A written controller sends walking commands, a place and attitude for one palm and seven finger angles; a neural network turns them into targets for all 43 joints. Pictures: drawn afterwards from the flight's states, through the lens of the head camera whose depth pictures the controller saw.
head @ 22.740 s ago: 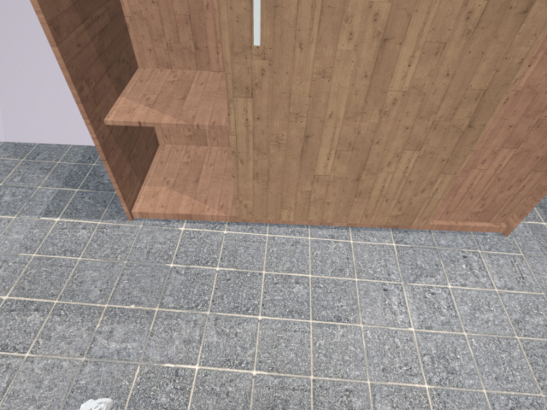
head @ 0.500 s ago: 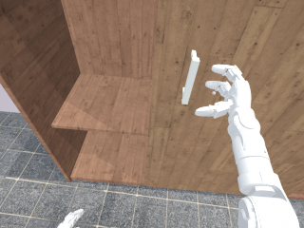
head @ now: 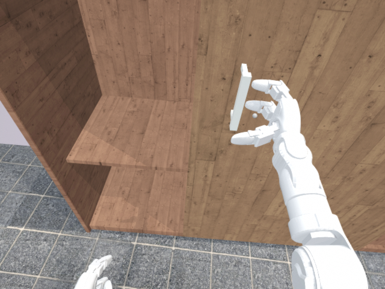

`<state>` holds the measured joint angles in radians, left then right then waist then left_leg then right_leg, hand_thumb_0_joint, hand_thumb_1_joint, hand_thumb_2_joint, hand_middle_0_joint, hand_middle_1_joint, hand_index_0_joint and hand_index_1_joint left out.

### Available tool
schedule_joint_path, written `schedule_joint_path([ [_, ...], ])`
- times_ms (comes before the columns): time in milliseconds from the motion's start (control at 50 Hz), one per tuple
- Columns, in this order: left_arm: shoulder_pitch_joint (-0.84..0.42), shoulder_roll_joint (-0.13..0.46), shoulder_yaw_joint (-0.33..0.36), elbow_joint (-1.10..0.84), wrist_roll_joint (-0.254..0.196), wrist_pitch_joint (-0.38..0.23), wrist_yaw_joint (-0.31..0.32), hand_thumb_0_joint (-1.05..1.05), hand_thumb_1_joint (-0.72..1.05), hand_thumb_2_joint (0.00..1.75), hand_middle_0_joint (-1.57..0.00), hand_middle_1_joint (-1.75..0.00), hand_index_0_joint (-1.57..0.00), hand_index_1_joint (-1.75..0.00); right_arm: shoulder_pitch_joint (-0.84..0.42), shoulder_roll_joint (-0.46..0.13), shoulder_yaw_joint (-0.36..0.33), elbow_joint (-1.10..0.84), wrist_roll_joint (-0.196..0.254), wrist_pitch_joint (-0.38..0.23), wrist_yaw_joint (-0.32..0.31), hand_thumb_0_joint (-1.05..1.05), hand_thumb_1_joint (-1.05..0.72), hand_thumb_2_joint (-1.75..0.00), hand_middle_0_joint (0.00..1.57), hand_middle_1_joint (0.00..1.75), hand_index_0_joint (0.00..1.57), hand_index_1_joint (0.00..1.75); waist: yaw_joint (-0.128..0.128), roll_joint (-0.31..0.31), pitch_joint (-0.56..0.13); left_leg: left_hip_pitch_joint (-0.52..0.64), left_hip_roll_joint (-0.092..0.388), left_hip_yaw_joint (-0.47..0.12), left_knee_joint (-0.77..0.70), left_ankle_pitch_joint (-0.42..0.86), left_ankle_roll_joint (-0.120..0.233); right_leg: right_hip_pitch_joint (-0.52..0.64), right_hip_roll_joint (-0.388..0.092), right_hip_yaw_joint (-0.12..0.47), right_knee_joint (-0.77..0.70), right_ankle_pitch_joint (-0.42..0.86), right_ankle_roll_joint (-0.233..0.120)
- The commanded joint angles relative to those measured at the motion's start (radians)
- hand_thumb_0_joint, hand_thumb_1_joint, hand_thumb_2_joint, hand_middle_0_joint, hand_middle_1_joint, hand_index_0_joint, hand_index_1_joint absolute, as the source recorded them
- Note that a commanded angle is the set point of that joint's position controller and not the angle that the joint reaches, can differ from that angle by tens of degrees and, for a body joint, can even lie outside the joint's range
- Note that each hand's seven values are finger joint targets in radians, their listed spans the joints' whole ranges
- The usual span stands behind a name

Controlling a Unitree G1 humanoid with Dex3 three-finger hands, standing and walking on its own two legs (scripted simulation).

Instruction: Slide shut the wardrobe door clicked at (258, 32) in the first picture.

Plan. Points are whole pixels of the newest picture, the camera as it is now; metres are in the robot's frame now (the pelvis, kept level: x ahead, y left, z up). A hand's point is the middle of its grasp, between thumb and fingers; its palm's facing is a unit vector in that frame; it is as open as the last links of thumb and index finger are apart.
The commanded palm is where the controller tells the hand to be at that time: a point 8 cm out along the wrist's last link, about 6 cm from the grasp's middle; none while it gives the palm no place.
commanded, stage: feel for the door with the fingertips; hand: right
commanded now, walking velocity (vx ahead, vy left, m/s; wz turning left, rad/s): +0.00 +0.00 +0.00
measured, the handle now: (238, 98) +0.49 -0.06 +0.17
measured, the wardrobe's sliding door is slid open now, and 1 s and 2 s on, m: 0.49 0.49 0.49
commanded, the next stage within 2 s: slide the fingers in behind the handle in 0.42 s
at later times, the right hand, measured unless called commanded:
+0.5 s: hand (246, 108) +0.44 -0.07 +0.18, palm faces +0.00 +1.00 -0.01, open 14.0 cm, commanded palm +0.43 -0.12 +0.17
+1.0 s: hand (245, 113) +0.43 -0.07 +0.18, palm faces -0.01 +1.00 +0.01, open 14.0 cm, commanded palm +0.41 -0.12 +0.17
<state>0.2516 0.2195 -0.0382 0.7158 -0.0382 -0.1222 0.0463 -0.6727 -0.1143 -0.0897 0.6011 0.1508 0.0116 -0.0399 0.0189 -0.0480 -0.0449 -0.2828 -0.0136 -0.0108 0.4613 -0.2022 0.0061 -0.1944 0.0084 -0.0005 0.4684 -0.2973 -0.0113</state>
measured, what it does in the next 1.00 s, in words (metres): stands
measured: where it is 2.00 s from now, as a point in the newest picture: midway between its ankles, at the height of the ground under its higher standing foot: outside the picture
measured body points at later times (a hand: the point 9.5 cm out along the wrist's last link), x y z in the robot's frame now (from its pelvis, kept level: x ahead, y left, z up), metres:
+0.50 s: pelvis +0.00 +0.01 +0.00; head +0.01 +0.03 +0.45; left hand +0.09 +0.25 -0.12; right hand +0.44 -0.12 +0.18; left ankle +0.02 +0.12 -0.74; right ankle -0.03 -0.11 -0.74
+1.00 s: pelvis +0.00 +0.00 +0.00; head +0.00 +0.02 +0.45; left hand +0.10 +0.24 -0.12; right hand +0.43 -0.12 +0.18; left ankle +0.02 +0.12 -0.74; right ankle -0.03 -0.11 -0.74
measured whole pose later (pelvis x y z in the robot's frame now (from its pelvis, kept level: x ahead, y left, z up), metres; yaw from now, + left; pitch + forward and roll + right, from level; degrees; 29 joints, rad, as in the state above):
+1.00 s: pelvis +0.00 +0.00 +0.00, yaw +1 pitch +2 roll +0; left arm 0.29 0.22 -0.03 0.73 -0.03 -0.15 0.03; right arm -0.72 -0.10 -0.11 0.69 0.12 -0.06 -0.08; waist 0.04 -0.04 -0.04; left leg -0.31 -0.02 -0.03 0.46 -0.19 0.01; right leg -0.21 0.00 -0.02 0.46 -0.29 -0.01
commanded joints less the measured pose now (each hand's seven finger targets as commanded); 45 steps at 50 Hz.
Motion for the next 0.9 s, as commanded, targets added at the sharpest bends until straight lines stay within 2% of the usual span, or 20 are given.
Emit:
schedule_joint_path([
  [0,-0.057,0.102,0.042,-0.132,-0.006,-0.056,-0.001,0.0,0.9,0.9,-0.2,-0.3,-0.2,-0.3,-0.495,-0.097,-0.009,-0.255,-0.003,-0.075,-0.017,0.0,0.5,-0.3,0.3,1.2,0.3,1.2,0.008,0.072,-0.278,0.145,0.007,0.031,-0.039,0.231,0.014,0.041,-0.008,-0.027,-0.046,0.263,-0.006],
  [20,-0.051,0.101,0.041,-0.13,-0.005,-0.059,-0.003,0.0,0.9,0.9,-0.2,-0.3,-0.2,-0.3,-0.51,-0.09,-0.002,-0.256,-0.003,-0.075,-0.02,0.0,0.5,-0.3,0.3,1.2,0.3,1.2,0.01,0.077,-0.278,0.145,0.006,0.034,-0.037,0.235,0.013,0.039,-0.009,-0.024,-0.048,0.266,-0.005],
  [40,-0.047,0.109,0.044,-0.122,-0.004,-0.053,-0.001,0.0,0.9,0.9,-0.2,-0.3,-0.2,-0.3,-0.486,-0.147,-0.05,-0.216,-0.008,-0.073,-0.031,0.0,0.5,-0.3,0.3,1.2,0.3,1.2,-0.001,0.111,-0.261,0.156,0.007,0.033,-0.041,0.211,0.014,0.015,-0.009,-0.023,-0.049,0.251,-0.007],
  [80,-0.042,0.108,0.042,-0.12,-0.001,-0.051,0.001,0.0,0.9,0.9,-0.2,-0.3,-0.2,-0.3,-0.522,-0.16,-0.066,-0.206,-0.01,-0.071,-0.04,0.0,0.5,-0.3,0.3,1.2,0.3,1.2,0.006,0.134,-0.262,0.159,0.007,0.026,-0.046,0.216,0.008,0.003,-0.008,-0.027,-0.052,0.237,-0.012],
  [140,-0.041,0.108,0.043,-0.121,0.001,-0.045,0.002,0.0,0.9,0.9,-0.2,-0.3,-0.2,-0.3,-0.522,-0.19,-0.084,-0.211,-0.023,-0.081,-0.046,0.0,0.5,-0.3,0.3,1.2,0.3,1.2,-0.004,0.104,-0.288,0.182,0.011,0.023,-0.043,0.227,0.01,0.006,-0.006,-0.034,-0.052,0.251,-0.011],
  [180,-0.04,0.103,0.044,-0.124,-0.003,-0.05,-0.001,0.0,0.9,0.9,-0.2,-0.3,-0.2,-0.3,-0.526,-0.148,-0.052,-0.218,-0.019,-0.088,-0.038,0.0,0.5,-0.3,0.3,1.2,0.3,1.2,0.005,0.077,-0.298,0.176,0.008,0.018,-0.042,0.251,0.01,0.02,-0.007,-0.041,-0.048,0.259,-0.011],
  [240,-0.022,0.111,0.047,-0.116,-0.004,-0.05,-0.001,0.0,0.9,0.9,-0.2,-0.3,-0.2,-0.3,-0.518,-0.149,-0.051,-0.166,-0.016,-0.085,-0.03,0.0,0.5,-0.3,0.3,1.2,0.3,1.2,0.009,0.119,-0.273,0.171,0.006,0.028,-0.046,0.232,0.012,0.003,-0.008,-0.033,-0.053,0.247,-0.01],
  [300,-0.015,0.111,0.047,-0.107,-0.008,-0.053,0.002,0.0,0.9,0.9,-0.2,-0.3,-0.2,-0.3,-0.582,-0.122,-0.024,-0.143,-0.014,-0.08,-0.023,0.0,0.5,-0.3,0.3,1.2,0.3,1.2,0.028,0.084,-0.257,0.133,0.005,0.021,-0.057,0.207,0.009,0.009,-0.005,-0.034,-0.053,0.217,-0.013],
  [440,0.024,0.116,0.051,-0.077,0.001,-0.064,0.001,0.0,0.9,0.9,-0.2,-0.3,-0.2,-0.3,-0.678,-0.158,-0.056,-0.054,-0.017,-0.12,-0.04,0.0,0.5,-0.3,0.3,1.2,0.3,1.2,0.035,0.107,-0.283,0.134,0.006,0.021,-0.05,0.199,0.008,-0.002,-0.003,-0.027,-0.046,0.219,-0.013],
  [460,0.03,0.118,0.051,-0.074,0.0,-0.065,0.0,0.0,0.9,0.9,-0.2,-0.3,-0.2,-0.3,-0.682,-0.155,-0.056,-0.025,-0.018,-0.124,-0.04,0.0,0.5,-0.3,0.3,1.2,0.3,1.2,0.044,0.139,-0.274,0.127,0.002,0.019,-0.05,0.196,0.005,-0.013,-0.003,-0.026,-0.046,0.207,-0.017],
  [500,0.04,0.118,0.052,-0.066,0.0,-0.07,-0.002,0.0,0.9,0.9,-0.2,-0.3,-0.2,-0.3,-0.744,-0.152,-0.044,-0.011,-0.024,-0.14,-0.037,0.0,0.5,-0.3,0.3,1.2,0.3,1.2,0.058,0.112,-0.271,0.109,0.005,0.015,-0.051,0.188,0.003,-0.013,0.0,-0.028,-0.042,0.193,-0.018],
  [540,0.046,0.121,0.054,-0.061,0.002,-0.07,-0.002,0.0,0.9,0.9,-0.2,-0.3,-0.2,-0.3,-0.727,-0.174,-0.062,0.02,-0.027,-0.154,-0.035,0.0,0.5,-0.3,0.3,1.2,0.3,1.2,0.046,0.101,-0.281,0.115,0.008,0.015,-0.049,0.171,0.007,-0.022,0.001,-0.026,-0.041,0.188,-0.016],
  [620,0.045,0.113,0.057,-0.076,0.0,-0.083,-0.012,0.0,0.9,0.9,-0.2,-0.3,-0.2,-0.3,-0.693,-0.124,-0.036,-0.026,-0.02,-0.179,-0.017,0.0,0.5,-0.3,0.3,1.2,0.3,1.2,0.039,0.074,-0.334,0.132,0.004,0.018,-0.028,0.252,0.012,0.017,0.0,-0.031,-0.031,0.253,-0.014],
  [640,0.044,0.118,0.059,-0.076,0.002,-0.08,-0.013,0.0,0.9,0.9,-0.2,-0.3,-0.2,-0.3,-0.65,-0.157,-0.061,-0.024,-0.022,-0.183,-0.019,0.0,0.5,-0.3,0.3,1.2,0.3,1.2,0.021,0.092,-0.344,0.158,0.006,0.024,-0.024,0.252,0.014,0.007,-0.003,-0.028,-0.034,0.261,-0.011],
  [700,0.027,0.112,0.057,-0.091,-0.005,-0.083,-0.017,0.0,0.9,0.9,-0.2,-0.3,-0.2,-0.3,-0.622,-0.107,-0.023,-0.068,-0.014,-0.182,-0.01,0.0,0.5,-0.3,0.3,1.2,0.3,1.2,0.027,0.088,-0.316,0.138,0.001,0.024,-0.027,0.252,0.012,0.012,-0.007,-0.034,-0.039,0.255,-0.012],
  [740,0.027,0.121,0.056,-0.089,-0.003,-0.079,-0.014,0.0,0.9,0.9,-0.2,-0.3,-0.2,-0.3,-0.58,-0.146,-0.062,-0.034,-0.016,-0.167,-0.023,0.0,0.5,-0.3,0.3,1.2,0.3,1.2,0.015,0.145,-0.266,0.139,0.002,0.031,-0.037,0.206,0.012,-0.021,-0.009,-0.027,-0.053,0.221,-0.013],
  [780,0.01,0.12,0.054,-0.102,-0.005,-0.074,-0.012,0.0,0.9,0.9,-0.2,-0.3,-0.2,-0.3,-0.566,-0.185,-0.096,-0.066,-0.019,-0.157,-0.031,0.0,0.5,-0.3,0.3,1.2,0.3,1.2,0.005,0.118,-0.267,0.145,0.004,0.017,-0.045,0.181,0.009,-0.032,-0.007,-0.037,-0.059,0.192,-0.016],
  [820,-0.002,0.108,0.05,-0.112,-0.005,-0.079,-0.013,0.0,0.9,0.9,-0.2,-0.3,-0.2,-0.3,-0.592,-0.13,-0.041,-0.116,-0.027,-0.154,-0.037,0.0,0.5,-0.3,0.3,1.2,0.3,1.2,0.014,0.096,-0.255,0.13,0.004,0.021,-0.048,0.162,0.01,-0.023,-0.008,-0.035,-0.063,0.179,-0.014],
  [860,-0.004,0.11,0.051,-0.115,-0.002,-0.08,-0.012,0.0,0.9,0.9,-0.2,-0.3,-0.2,-0.3,-0.573,-0.152,-0.062,-0.143,-0.03,-0.153,-0.048,0.0,0.5,-0.3,0.3,1.2,0.3,1.2,0.005,0.085,-0.277,0.143,0.003,0.02,-0.045,0.166,0.012,-0.01,-0.01,-0.033,-0.064,0.191,-0.013],
  [880,-0.007,0.109,0.051,-0.117,-0.003,-0.081,-0.01,0.0,0.9,0.9,-0.2,-0.3,-0.2,-0.3,-0.56,-0.152,-0.067,-0.143,-0.026,-0.15,-0.046,0.0,0.5,-0.3,0.3,1.2,0.3,1.2,0.005,0.116,-0.285,0.151,0.003,0.018,-0.046,0.176,0.01,-0.006,-0.011,-0.036,-0.061,0.196,-0.016],
])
